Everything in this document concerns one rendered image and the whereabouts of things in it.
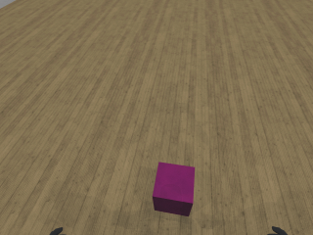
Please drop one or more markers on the carton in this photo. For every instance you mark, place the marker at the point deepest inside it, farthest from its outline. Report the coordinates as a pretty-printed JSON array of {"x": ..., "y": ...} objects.
[{"x": 174, "y": 188}]

